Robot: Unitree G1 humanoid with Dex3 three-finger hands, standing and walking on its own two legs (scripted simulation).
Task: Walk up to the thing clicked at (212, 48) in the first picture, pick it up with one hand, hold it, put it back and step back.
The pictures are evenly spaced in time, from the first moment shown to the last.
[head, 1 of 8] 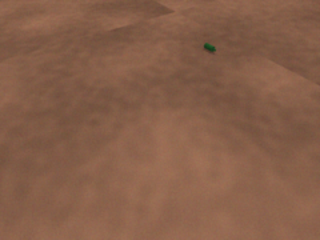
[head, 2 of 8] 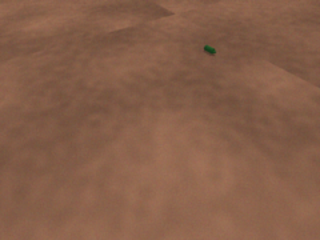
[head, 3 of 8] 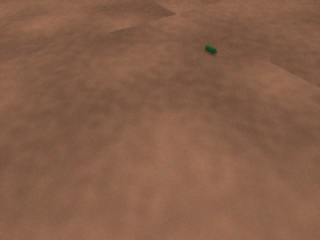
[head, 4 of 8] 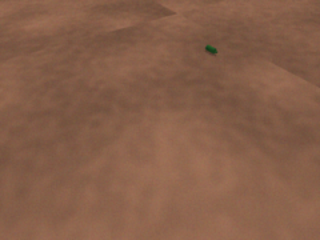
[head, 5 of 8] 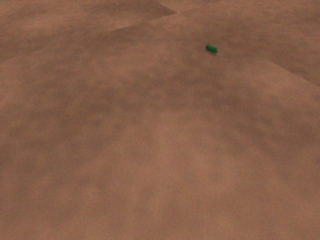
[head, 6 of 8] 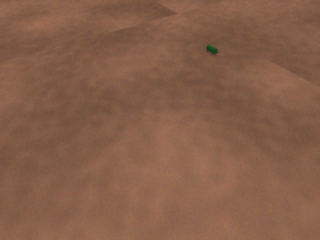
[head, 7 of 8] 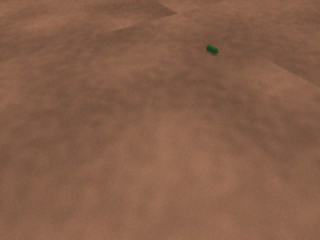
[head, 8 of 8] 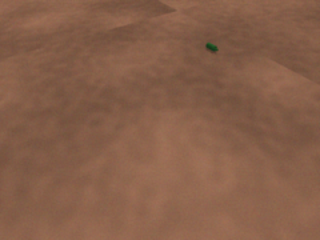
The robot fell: no
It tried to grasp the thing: no
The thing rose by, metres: 0.00
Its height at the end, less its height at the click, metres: +0.00
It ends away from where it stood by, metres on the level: 0.00
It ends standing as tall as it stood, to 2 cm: yes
